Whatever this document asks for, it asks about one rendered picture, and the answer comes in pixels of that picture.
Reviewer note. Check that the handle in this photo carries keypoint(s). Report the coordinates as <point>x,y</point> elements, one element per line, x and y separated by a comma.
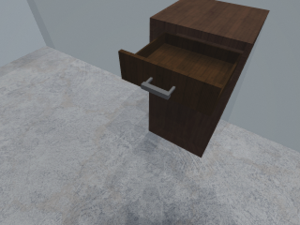
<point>156,90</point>

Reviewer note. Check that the cabinet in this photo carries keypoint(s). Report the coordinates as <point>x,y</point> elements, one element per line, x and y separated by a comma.
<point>226,25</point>

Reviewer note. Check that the drawer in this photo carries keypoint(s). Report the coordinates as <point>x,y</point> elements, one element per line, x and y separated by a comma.
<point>199,71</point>

